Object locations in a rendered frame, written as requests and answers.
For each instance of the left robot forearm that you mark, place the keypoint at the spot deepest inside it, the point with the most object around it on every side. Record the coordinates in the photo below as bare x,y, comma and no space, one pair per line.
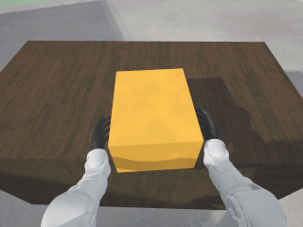
94,182

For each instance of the robot right hand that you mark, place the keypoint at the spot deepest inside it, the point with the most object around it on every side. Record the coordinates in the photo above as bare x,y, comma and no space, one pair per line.
209,128

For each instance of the pedestal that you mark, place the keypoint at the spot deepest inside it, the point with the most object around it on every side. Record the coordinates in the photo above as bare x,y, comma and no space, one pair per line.
52,93

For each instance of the robot left hand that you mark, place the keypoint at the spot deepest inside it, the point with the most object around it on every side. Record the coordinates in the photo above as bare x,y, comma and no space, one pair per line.
98,137

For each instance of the right robot upper arm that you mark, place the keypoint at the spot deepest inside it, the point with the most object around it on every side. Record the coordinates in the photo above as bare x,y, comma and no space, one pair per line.
254,208

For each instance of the left robot upper arm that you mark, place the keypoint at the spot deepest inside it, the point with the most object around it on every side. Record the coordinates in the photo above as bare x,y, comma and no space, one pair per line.
69,211

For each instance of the carton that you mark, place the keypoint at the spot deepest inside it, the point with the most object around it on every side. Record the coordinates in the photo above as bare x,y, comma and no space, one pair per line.
154,125

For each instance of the right robot forearm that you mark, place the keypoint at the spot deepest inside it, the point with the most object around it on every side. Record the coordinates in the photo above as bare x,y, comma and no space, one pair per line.
223,174

